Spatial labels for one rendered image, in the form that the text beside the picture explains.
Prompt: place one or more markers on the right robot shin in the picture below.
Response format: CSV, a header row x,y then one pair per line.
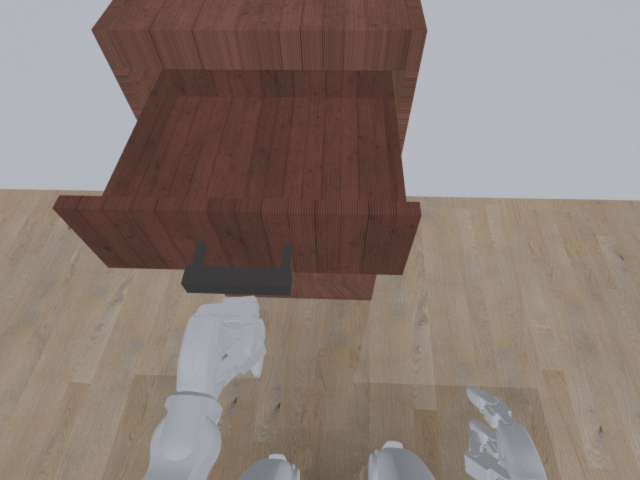
x,y
394,444

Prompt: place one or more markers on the handle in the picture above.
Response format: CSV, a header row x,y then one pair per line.
x,y
237,280

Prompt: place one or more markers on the right robot hand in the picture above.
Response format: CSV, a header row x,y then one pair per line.
x,y
511,454

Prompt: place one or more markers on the left robot hand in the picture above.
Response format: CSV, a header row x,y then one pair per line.
x,y
206,340

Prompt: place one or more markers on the drawer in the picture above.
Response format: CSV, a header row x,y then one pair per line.
x,y
249,160

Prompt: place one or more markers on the right robot thigh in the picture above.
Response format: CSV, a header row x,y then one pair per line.
x,y
397,464

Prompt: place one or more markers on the left robot forearm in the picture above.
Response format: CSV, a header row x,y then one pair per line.
x,y
187,442

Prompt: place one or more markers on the cabinet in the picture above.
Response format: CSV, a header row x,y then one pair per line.
x,y
139,38

